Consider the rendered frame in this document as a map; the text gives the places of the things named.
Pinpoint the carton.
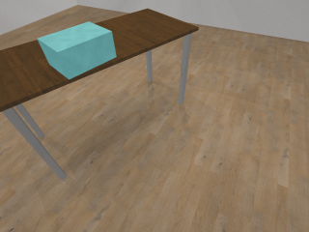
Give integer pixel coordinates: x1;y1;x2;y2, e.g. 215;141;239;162
37;21;117;80

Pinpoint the table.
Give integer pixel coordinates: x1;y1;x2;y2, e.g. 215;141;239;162
0;9;199;180

